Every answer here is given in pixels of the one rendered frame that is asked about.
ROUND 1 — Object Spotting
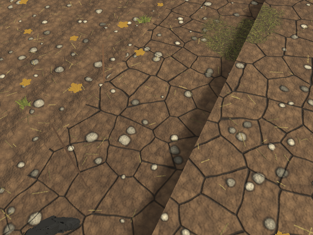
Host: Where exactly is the robot left hand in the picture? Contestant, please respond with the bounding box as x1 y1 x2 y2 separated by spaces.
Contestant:
23 215 80 235

